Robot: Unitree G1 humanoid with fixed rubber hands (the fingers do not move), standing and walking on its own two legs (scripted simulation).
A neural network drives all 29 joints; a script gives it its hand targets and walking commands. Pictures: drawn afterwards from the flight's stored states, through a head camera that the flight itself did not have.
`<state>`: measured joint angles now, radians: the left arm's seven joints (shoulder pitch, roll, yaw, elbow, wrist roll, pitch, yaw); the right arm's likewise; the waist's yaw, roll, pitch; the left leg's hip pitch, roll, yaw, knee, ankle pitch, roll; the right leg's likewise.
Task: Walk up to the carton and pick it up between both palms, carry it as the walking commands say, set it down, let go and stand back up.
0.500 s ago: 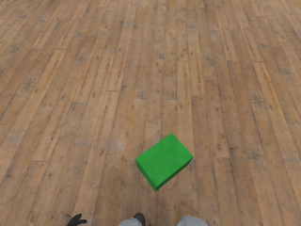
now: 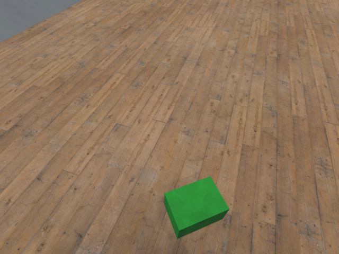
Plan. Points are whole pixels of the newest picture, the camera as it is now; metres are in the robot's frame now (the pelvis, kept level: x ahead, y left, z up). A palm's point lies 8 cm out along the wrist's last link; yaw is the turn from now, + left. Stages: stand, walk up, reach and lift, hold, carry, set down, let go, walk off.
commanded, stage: walk up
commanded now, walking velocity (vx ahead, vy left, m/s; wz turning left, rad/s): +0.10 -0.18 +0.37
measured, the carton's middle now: (194, 206) +0.49 -0.11 -0.69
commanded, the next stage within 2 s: none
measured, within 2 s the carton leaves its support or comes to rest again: neither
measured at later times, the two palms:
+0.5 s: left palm out of the picture +0.12 +0.15 -0.13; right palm out of the picture +0.10 -0.41 -0.13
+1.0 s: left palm out of the picture +0.08 +0.00 -0.14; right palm (333, 216) +0.28 -0.43 -0.12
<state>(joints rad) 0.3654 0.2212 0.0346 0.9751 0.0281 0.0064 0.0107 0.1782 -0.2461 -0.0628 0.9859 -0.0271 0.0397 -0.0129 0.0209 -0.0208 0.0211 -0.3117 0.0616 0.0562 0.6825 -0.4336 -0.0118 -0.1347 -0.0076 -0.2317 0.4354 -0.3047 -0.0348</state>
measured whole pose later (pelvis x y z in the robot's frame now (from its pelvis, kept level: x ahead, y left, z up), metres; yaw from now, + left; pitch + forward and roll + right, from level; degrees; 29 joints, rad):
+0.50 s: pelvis +0.06 -0.12 -0.01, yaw +11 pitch +2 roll -2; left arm 0.16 0.25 0.04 0.83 0.05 0.05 -0.05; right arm 0.34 -0.30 -0.10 0.95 -0.05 0.04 -0.04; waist -0.03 0.04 0.08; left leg -0.32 0.17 -0.14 0.68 -0.44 -0.10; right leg -0.36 -0.05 -0.04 0.53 -0.18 0.05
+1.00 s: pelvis +0.13 -0.23 +0.00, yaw +15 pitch -1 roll +1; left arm 0.30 0.21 0.04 0.95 0.03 0.02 -0.01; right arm 0.17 -0.15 -0.06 0.92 -0.04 0.02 -0.01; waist 0.03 -0.05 0.07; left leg -0.13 0.06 0.13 0.47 -0.32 -0.02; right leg -0.31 -0.09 0.01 0.59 -0.22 0.04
